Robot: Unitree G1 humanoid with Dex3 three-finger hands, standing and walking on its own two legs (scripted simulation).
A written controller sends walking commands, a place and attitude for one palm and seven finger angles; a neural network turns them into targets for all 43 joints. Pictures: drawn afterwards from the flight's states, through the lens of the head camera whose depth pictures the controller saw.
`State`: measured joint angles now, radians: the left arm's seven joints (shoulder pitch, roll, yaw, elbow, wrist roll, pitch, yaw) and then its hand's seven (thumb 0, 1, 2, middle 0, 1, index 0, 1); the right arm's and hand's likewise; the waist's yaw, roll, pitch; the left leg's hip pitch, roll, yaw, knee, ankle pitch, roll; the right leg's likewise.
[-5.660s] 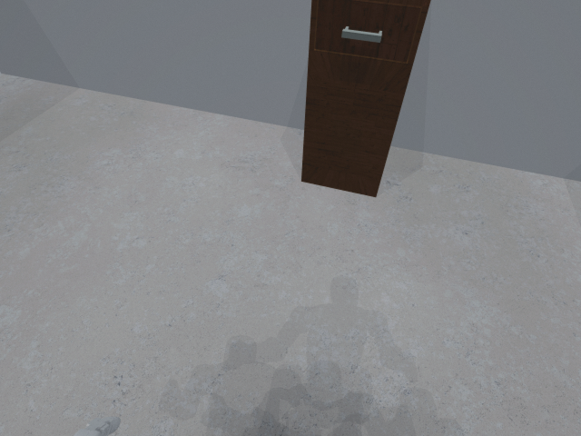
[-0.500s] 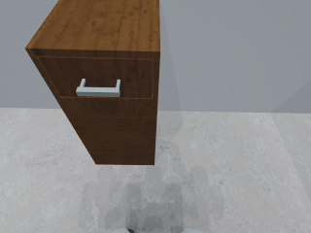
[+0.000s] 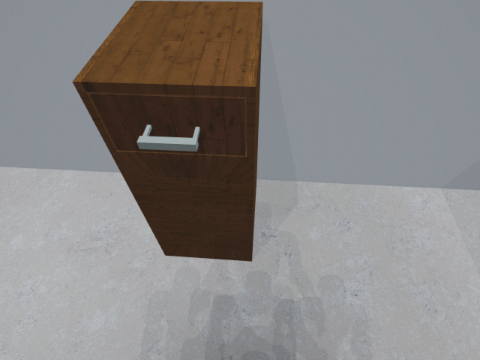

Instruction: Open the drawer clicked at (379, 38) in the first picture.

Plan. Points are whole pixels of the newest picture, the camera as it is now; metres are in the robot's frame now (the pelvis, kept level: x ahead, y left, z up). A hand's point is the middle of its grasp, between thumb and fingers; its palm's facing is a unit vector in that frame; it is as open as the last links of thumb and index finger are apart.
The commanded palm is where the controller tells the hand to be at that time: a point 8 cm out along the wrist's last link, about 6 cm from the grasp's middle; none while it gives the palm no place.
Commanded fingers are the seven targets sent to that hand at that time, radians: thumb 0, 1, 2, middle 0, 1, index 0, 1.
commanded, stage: come to a stop and stand still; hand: left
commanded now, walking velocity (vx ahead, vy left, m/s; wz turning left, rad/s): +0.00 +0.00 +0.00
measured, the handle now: (170, 136) +0.57 +0.22 +0.00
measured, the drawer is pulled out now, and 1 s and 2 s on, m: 0.00 0.00 0.00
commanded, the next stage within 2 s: look again from close up in 0.58 s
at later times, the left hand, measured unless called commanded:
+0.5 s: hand out of the picture +0.03 +0.23 -0.18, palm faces +0.01 -0.98 -0.19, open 7.3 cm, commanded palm none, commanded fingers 0.00 0.90 0.90 -0.20 -0.30 -0.20 -0.30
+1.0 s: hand out of the picture +0.02 +0.23 -0.18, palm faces -0.01 -0.98 -0.22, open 7.4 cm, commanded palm none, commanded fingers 0.00 0.90 0.90 -0.20 -0.30 -0.20 -0.30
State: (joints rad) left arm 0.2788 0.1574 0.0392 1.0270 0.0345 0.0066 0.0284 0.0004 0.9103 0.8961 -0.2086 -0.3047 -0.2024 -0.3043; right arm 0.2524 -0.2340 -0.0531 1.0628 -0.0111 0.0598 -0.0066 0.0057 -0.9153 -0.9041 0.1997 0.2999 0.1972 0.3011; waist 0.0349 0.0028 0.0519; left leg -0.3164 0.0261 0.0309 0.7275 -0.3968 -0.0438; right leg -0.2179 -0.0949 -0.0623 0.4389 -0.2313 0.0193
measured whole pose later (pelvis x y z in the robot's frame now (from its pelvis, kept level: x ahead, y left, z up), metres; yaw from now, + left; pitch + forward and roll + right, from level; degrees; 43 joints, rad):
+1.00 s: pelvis +0.01 +0.05 -0.01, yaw -1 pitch -1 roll +0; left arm 0.29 0.14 -0.02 1.11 0.01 0.00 0.03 0.00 0.91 0.90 -0.20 -0.30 -0.20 -0.30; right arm 0.32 -0.15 0.03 1.09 -0.02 -0.02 -0.03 0.01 -0.92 -0.90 0.20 0.30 0.20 0.30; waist -0.01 0.04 0.02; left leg -0.16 -0.01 0.08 0.52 -0.33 0.03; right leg -0.19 -0.06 -0.05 0.53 -0.32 0.03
